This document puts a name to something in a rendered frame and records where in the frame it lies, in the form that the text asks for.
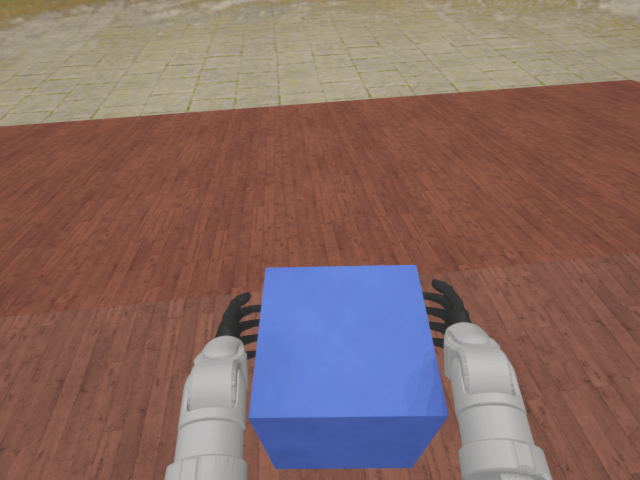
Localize left robot forearm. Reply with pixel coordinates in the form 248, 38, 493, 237
164, 336, 248, 480

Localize right robot forearm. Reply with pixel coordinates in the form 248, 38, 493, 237
444, 322, 553, 480

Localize right robot hand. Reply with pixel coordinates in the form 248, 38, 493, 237
422, 279, 472, 349

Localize left robot hand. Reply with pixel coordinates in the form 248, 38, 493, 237
215, 292, 261, 360

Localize carton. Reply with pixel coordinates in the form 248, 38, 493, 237
248, 265, 449, 469

